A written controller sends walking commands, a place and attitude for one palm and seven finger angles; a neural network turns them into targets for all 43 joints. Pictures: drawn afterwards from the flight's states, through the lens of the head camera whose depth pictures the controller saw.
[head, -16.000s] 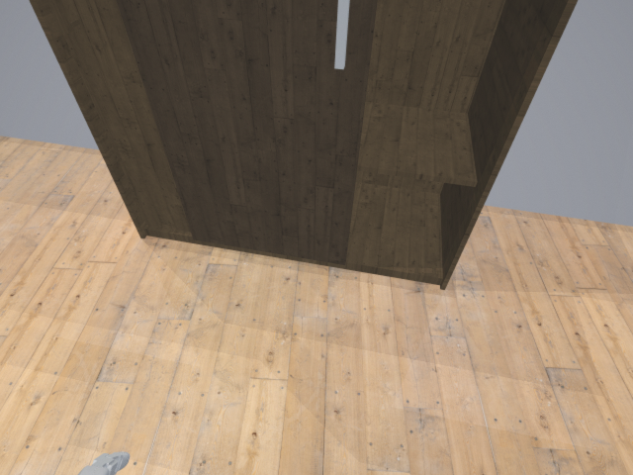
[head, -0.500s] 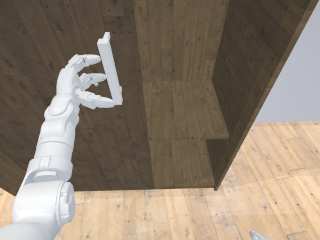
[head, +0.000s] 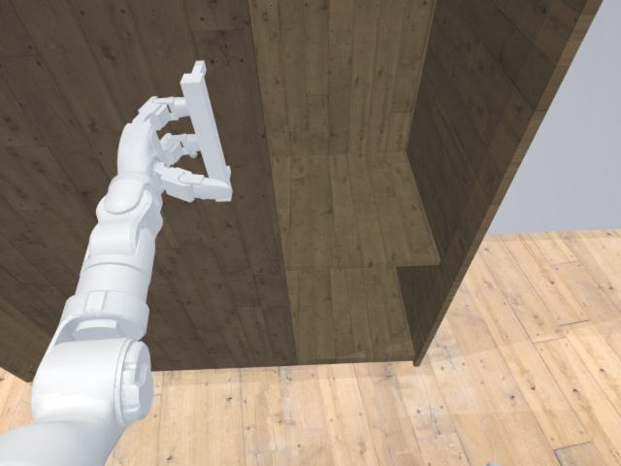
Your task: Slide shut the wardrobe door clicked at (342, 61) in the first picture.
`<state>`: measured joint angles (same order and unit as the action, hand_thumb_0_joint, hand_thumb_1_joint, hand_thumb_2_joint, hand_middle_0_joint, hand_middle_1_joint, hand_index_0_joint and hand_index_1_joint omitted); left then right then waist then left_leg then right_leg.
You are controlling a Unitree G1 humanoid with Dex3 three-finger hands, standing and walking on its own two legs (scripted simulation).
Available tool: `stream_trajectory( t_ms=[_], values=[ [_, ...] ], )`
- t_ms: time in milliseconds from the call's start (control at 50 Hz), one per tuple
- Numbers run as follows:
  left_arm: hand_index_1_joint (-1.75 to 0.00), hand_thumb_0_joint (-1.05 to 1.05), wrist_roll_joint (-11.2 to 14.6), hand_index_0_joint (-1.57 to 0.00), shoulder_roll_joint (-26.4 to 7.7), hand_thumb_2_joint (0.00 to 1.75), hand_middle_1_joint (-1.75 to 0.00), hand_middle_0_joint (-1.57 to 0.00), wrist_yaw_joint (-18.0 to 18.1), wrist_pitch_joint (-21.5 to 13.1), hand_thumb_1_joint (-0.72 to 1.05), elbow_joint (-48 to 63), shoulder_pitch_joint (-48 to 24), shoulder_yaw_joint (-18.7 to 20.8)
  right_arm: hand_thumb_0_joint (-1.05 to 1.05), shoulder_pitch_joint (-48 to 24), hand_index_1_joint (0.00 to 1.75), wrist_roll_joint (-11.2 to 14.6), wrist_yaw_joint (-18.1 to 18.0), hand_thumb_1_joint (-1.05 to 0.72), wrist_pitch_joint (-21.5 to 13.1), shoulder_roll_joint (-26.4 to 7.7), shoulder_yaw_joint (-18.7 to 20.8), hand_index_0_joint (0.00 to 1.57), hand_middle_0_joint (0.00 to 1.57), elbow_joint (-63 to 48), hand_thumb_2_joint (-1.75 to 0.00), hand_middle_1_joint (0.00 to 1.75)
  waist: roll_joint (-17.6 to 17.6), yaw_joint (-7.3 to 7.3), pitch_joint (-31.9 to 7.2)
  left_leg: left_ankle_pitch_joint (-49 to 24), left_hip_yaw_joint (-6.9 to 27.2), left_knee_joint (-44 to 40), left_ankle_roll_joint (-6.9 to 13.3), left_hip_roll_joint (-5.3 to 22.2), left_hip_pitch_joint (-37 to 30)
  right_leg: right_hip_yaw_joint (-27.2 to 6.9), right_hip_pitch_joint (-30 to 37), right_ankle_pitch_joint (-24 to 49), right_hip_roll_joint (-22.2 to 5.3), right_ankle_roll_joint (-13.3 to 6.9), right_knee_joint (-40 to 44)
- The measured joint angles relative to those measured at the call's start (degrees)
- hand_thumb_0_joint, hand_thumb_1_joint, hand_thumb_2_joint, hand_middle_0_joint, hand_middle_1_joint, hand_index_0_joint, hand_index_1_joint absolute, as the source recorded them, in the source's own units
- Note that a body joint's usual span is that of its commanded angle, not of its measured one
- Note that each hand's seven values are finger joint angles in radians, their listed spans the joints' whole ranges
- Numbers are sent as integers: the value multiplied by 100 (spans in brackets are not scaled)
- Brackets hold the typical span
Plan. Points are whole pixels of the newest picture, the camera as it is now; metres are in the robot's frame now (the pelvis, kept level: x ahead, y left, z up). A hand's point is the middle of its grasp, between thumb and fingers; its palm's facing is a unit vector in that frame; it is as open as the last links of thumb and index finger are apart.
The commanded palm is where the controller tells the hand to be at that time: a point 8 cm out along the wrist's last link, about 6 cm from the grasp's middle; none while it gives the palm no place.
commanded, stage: slide the fingers in behind the handle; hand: left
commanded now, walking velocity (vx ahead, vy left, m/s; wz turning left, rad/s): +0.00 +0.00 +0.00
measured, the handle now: (212, 136) +0.50 +0.13 +0.18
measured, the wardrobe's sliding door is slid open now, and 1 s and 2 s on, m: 0.38 0.38 0.38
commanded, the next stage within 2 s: grip the handle and tug to test in 1.68 s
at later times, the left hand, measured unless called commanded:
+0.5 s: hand (203, 160) +0.45 +0.13 +0.18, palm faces +0.02 -1.00 +0.01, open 14.0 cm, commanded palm +0.42 +0.19 +0.18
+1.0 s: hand (222, 159) +0.44 +0.11 +0.18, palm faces +0.02 -1.00 +0.00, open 14.0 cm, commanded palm +0.42 +0.16 +0.18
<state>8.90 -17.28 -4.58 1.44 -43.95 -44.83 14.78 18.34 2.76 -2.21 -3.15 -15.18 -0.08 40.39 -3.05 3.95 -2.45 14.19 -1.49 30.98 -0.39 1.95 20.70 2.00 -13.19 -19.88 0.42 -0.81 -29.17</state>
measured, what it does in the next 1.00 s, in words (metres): stands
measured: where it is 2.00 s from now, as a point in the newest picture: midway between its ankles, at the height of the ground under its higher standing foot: outside the picture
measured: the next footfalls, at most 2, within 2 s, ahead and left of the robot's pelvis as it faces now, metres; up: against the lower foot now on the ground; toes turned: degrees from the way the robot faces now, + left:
none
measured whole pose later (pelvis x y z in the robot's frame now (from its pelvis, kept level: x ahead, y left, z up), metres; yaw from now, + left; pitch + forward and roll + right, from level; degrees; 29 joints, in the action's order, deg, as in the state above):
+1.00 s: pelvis +0.00 +0.00 +0.00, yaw +0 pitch +3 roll +0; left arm 8.5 -11.5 0.5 3.8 -36.7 -41.4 10.2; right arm 17.2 2.6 -1.4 -3.3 -14.1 0.1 40.4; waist -2.8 3.1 -2.6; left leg 14.1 -1.8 29.9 -0.5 1.9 18.6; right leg 1.6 -11.3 -19.7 0.4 -0.8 -28.2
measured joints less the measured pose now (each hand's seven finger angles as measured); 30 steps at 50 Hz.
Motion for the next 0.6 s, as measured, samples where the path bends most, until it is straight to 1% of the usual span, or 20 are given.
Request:
stream_trajectory(
  t_ms=[160, 240, 320, 440, 520, 600],
  values=[
    [-120, -2, -16, -30, -25, 30, -120, -31, -4, -71, -50, -62, 60, 55, 1, 42, 30, 12, -6, -90, -21, -5, -3, 20, 20, 11, -90, 30, 29, 45, 9, -14, -29, -18, -1, 20, -32, -33, 12, 21, 17, -3, 7],
    [-120, -2, -2, -30, 6, 30, -120, -31, 3, -113, -50, 50, 124, 18, 1, 57, 30, 12, -1, -90, -66, -5, 14, 20, 20, -1, -90, 30, 21, 30, 19, -16, -35, -23, 2, 21, -49, -39, 33, 32, 17, 0, 24],
    [-120, -2, 36, -30, 51, 30, -120, -30, 3, -80, -50, 176, 208, 7, 1, 31, 30, 23, 2, -90, -74, 10, 12, 20, 20, 1, -90, 30, 27, 9, -3, -17, -46, -45, 8, 17, -85, -50, 67, 40, 13, 8, 50],
    [-120, -2, 20, -30, 179, 30, -120, -30, 107, 19, -50, 244, 179, -200, 1, -57, 30, 30, 18, -90, -112, 26, 13, 20, 20, -4, -90, 30, 11, -36, 8, -10, -15, -16, 21, -7, -71, -17, 79, 30, -7, 21, 43],
    [-120, -2, 29, -30, 288, 30, -120, -30, 190, 40, -50, 243, 124, -227, 1, -150, 30, 12, 17, -90, -120, 53, -7, 20, 20, 4, -90, 30, 16, -42, 15, -17, -21, -23, 29, -21, -64, -21, 62, 29, -21, 30, 31],
    [-120, -2, -25, -30, 355, 30, -120, -30, 301, 19, -50, 273, 85, -265, 1, -188, 30, -5, 40, -90, -134, 84, -15, 20, 20, -18, -90, 30, 23, -41, 15, -18, -37, -31, 30, -26, -59, -38, 41, 23, -29, 33, 17]
  ],
)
